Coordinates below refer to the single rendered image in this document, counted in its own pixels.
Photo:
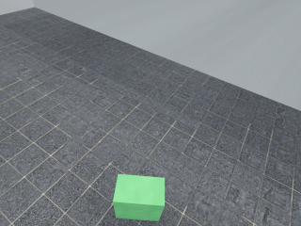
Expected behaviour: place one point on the carton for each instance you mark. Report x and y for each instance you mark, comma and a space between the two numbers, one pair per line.
139, 197

